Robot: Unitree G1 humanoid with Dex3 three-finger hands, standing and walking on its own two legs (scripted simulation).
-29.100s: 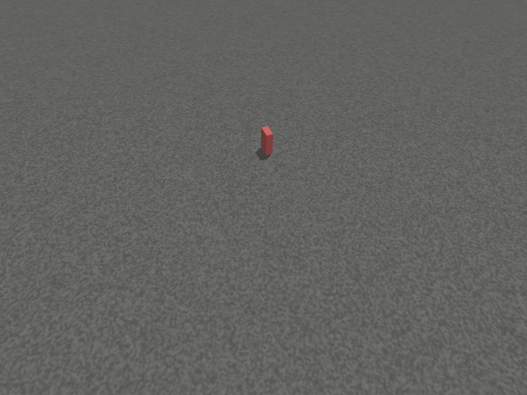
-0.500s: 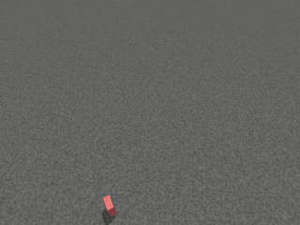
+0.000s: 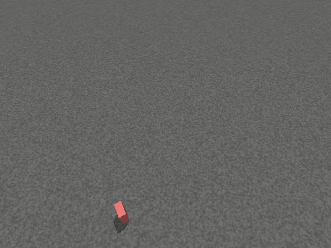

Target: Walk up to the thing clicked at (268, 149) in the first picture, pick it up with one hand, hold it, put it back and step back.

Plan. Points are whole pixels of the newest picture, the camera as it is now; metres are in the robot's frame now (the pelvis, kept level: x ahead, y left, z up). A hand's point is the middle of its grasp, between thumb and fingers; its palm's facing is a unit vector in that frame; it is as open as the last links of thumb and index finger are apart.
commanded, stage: step back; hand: left
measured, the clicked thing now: (122, 212) +0.37 +0.24 -0.71
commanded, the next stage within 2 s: none
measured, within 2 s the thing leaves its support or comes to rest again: neither
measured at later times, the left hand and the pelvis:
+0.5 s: hand out of the picture +0.05 +0.32 -0.17, palm faces -0.07 -0.93 -0.36, open 7.4 cm; pelvis -0.07 +0.07 -0.01, yaw -2 degrees
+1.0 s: hand out of the picture -0.05 +0.35 -0.17, palm faces -0.01 -0.93 -0.36, open 7.4 cm; pelvis -0.20 +0.09 -0.02, yaw -1 degrees
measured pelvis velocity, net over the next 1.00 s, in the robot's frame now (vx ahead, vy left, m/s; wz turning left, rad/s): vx -0.20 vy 0.09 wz -0.02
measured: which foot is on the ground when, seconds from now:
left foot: down 0.00-0.66, up 0.68-0.94, down 0.96-1.00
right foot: down 0.00-0.20, up 0.22-0.58, down 0.60-0.98, up 1.00-1.00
